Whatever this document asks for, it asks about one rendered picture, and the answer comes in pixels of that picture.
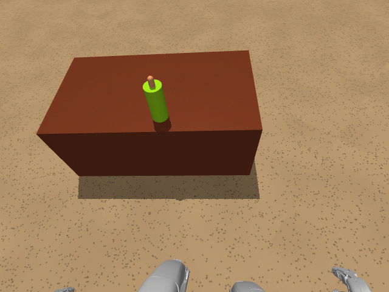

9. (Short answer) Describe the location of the bottle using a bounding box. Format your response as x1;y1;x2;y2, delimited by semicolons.
143;76;168;122

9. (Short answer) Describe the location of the right robot hand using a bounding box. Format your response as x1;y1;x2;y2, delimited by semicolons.
332;266;372;292

